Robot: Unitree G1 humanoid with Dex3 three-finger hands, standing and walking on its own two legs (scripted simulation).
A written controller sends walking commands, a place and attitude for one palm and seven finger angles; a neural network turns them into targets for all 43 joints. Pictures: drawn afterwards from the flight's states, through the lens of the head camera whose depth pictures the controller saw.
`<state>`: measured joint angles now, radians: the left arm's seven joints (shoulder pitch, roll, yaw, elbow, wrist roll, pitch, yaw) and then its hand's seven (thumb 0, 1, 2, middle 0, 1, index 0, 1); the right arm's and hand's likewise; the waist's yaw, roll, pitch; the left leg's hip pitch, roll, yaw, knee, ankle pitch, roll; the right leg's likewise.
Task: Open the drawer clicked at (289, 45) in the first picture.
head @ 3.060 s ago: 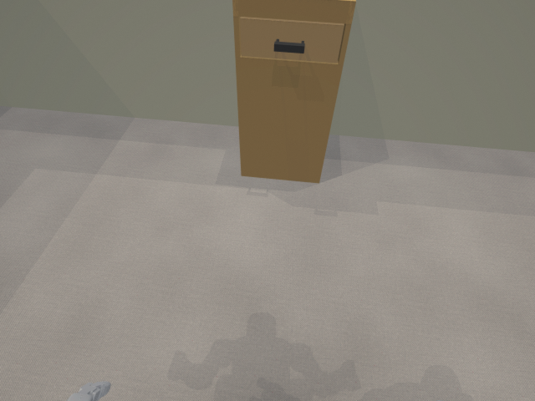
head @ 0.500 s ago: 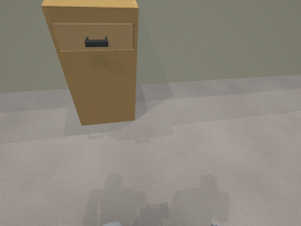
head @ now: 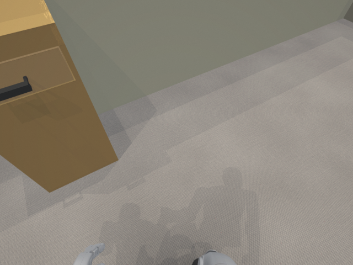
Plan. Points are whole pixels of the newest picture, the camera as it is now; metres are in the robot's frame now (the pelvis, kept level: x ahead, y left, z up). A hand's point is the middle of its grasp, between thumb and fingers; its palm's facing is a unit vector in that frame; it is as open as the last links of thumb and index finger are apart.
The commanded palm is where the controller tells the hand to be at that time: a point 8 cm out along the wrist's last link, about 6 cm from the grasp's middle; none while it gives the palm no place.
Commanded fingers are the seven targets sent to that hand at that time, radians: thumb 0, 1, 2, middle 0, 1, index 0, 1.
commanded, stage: turn to face it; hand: left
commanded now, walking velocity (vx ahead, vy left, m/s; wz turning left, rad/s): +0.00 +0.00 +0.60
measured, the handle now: (11, 87) +0.65 +0.57 -0.01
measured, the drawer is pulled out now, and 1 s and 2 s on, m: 0.00 0.00 0.00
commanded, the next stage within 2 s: take the last steps up to it in 0.98 s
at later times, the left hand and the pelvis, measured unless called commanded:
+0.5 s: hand out of the picture +0.02 +0.24 -0.17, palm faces +0.31 -0.93 -0.19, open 7.3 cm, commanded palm none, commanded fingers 0.00 0.90 0.90 -0.20 -0.30 -0.20 -0.30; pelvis +0.01 +0.03 +0.01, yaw +15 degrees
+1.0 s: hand out of the picture +0.01 +0.20 -0.13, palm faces +0.44 -0.86 -0.26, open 7.4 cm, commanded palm none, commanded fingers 0.00 0.90 0.90 -0.20 -0.30 -0.20 -0.30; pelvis +0.01 -0.01 +0.02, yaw +25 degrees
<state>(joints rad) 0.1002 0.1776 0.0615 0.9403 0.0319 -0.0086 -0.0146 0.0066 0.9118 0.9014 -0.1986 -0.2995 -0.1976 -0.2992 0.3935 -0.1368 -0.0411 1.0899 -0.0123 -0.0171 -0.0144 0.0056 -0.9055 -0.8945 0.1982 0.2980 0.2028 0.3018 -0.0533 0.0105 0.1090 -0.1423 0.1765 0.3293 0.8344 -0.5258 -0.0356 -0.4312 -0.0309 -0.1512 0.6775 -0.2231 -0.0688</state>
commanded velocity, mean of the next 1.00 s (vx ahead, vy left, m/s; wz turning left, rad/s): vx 0.00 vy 0.00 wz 0.43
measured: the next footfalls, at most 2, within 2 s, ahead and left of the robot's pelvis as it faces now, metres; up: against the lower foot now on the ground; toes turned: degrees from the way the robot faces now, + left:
left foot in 0.42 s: +0.05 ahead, +0.14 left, +0.00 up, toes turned +23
right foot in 0.98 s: +0.09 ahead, -0.10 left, +0.00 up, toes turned +21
